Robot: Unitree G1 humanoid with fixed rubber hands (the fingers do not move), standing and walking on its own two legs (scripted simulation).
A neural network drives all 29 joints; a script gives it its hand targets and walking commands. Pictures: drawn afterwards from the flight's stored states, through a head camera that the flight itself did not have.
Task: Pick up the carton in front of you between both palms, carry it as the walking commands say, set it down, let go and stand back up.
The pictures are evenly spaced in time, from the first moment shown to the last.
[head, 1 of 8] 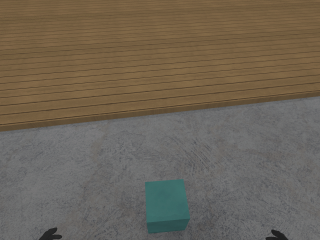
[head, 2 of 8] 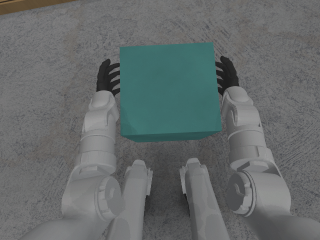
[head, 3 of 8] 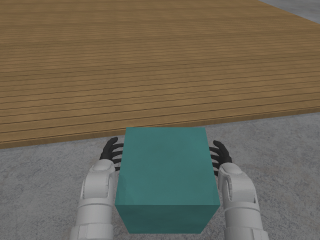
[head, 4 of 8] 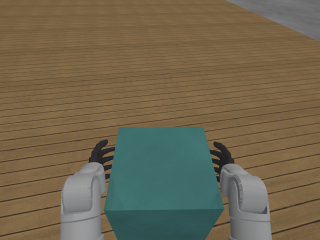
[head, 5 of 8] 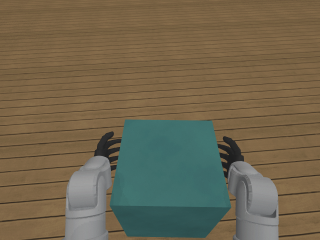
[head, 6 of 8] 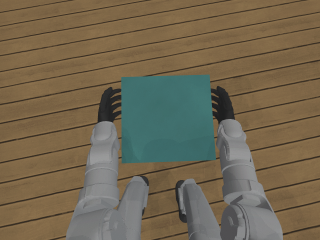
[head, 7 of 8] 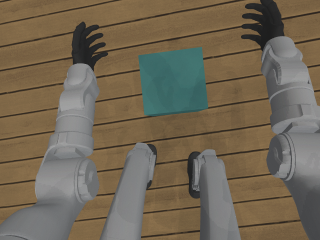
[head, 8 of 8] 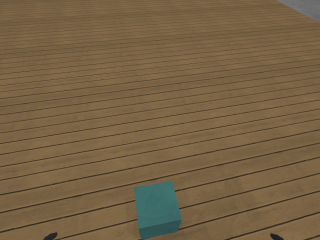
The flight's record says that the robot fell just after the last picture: no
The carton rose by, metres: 0.81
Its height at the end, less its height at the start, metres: +0.06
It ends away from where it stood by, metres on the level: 4.76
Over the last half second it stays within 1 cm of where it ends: yes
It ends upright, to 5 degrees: yes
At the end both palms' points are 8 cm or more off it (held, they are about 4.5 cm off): yes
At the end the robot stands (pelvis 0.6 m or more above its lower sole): yes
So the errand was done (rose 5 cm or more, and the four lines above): yes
